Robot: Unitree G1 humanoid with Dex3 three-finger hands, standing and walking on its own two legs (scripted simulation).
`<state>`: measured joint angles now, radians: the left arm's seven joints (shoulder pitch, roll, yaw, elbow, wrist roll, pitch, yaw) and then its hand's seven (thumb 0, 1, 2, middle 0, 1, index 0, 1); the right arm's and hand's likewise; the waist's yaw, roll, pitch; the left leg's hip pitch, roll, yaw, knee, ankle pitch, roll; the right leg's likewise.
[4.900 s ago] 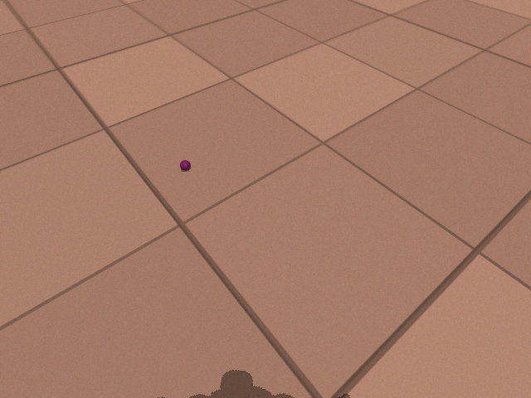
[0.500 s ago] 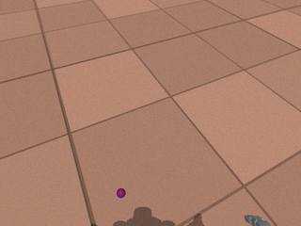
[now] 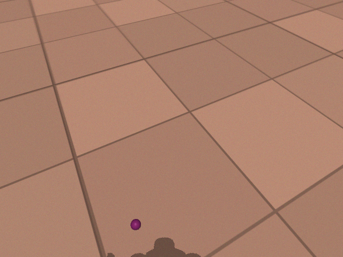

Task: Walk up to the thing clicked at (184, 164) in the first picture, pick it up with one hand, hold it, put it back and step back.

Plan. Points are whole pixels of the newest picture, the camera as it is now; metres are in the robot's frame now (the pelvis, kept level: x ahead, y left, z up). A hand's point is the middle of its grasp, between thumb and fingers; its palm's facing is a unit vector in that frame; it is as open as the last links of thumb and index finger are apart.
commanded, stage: walk up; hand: left
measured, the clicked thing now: (135, 224) +0.41 +0.22 -0.75
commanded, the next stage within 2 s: stand in 0.22 s
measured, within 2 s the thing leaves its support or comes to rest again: neither
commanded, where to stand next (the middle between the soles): +0.05 +0.01 m, yaw -1 degrees
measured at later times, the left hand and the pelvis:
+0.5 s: hand out of the picture +0.09 +0.25 -0.16, palm faces -0.03 -0.94 -0.34, open 7.3 cm; pelvis +0.01 -0.01 +0.00, yaw +0 degrees
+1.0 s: hand out of the picture +0.09 +0.24 -0.16, palm faces -0.03 -0.94 -0.35, open 7.3 cm; pelvis +0.01 -0.01 +0.00, yaw +0 degrees
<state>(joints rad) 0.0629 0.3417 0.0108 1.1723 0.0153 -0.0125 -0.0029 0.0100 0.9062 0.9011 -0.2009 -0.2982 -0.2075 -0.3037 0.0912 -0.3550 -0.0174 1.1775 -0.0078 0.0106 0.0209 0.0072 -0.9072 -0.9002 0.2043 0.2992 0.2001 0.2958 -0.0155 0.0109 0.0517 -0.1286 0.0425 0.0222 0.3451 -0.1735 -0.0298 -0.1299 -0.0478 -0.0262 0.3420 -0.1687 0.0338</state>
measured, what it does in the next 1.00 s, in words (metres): stands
